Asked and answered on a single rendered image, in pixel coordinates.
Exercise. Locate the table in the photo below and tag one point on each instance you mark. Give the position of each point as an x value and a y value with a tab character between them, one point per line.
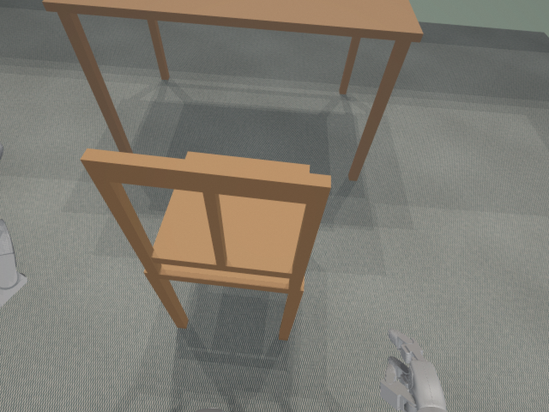
372	19

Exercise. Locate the left robot hand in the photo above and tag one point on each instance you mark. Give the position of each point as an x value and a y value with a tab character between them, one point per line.
10	280

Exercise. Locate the right robot hand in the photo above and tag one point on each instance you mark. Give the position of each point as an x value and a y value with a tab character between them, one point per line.
419	387

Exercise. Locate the chair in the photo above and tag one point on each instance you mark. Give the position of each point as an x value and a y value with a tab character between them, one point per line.
231	221

